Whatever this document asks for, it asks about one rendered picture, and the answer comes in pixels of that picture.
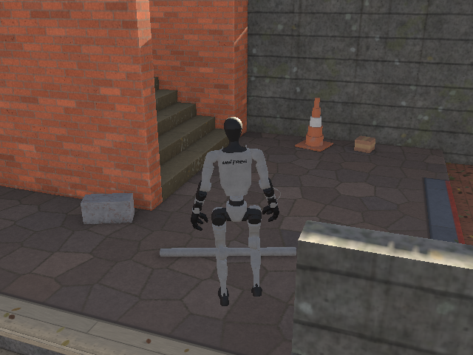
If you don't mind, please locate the right robot forearm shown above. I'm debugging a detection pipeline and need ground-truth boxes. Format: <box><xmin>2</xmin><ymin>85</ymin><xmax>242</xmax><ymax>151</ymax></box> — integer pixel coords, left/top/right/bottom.
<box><xmin>263</xmin><ymin>178</ymin><xmax>278</xmax><ymax>208</ymax></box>

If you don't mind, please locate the right robot hand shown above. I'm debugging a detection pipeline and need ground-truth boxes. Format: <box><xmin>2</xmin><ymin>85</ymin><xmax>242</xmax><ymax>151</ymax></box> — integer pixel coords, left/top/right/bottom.
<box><xmin>262</xmin><ymin>206</ymin><xmax>279</xmax><ymax>222</ymax></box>

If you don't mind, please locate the left robot hand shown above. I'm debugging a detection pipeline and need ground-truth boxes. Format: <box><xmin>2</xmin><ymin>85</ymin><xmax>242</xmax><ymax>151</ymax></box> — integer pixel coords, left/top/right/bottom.
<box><xmin>191</xmin><ymin>212</ymin><xmax>208</xmax><ymax>231</ymax></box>

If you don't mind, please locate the left robot foot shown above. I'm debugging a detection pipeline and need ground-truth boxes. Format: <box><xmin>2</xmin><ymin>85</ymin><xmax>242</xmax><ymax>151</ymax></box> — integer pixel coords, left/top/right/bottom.
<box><xmin>218</xmin><ymin>287</ymin><xmax>229</xmax><ymax>306</ymax></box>

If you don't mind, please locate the robot right upper arm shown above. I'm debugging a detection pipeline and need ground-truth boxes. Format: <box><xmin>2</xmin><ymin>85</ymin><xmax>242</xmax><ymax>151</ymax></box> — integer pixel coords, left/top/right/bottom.
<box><xmin>250</xmin><ymin>149</ymin><xmax>270</xmax><ymax>189</ymax></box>

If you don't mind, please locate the robot left upper arm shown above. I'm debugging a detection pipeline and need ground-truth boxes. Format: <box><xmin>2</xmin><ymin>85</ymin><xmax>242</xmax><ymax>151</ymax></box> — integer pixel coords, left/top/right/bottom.
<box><xmin>200</xmin><ymin>150</ymin><xmax>219</xmax><ymax>192</ymax></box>

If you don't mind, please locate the left robot forearm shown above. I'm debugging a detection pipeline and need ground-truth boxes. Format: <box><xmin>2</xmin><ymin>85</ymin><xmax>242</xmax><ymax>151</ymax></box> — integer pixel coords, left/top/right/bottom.
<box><xmin>192</xmin><ymin>181</ymin><xmax>207</xmax><ymax>214</ymax></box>

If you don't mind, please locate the left robot thigh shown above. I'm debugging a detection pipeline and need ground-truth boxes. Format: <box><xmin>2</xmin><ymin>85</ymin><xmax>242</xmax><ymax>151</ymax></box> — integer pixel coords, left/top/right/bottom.
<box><xmin>211</xmin><ymin>207</ymin><xmax>228</xmax><ymax>260</ymax></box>

